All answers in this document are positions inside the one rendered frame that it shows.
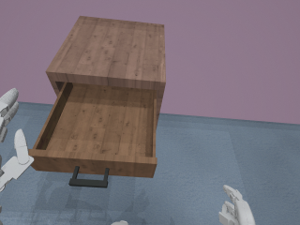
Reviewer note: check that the left robot hand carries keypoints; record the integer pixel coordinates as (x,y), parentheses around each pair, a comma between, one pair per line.
(17,165)

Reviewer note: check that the cabinet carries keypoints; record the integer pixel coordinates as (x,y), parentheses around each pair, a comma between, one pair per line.
(112,52)

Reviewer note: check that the handle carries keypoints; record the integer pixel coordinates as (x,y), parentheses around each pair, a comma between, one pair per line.
(88,183)

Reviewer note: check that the right robot hand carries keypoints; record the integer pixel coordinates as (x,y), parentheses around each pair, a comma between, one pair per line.
(237,214)

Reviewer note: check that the drawer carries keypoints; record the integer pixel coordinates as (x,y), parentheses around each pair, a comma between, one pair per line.
(97,127)

